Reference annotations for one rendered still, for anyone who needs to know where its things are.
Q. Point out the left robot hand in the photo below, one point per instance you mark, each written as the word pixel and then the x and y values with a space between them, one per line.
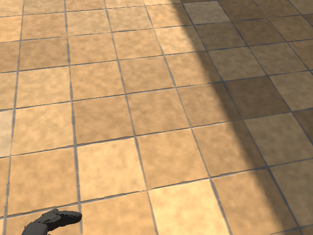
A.
pixel 51 220

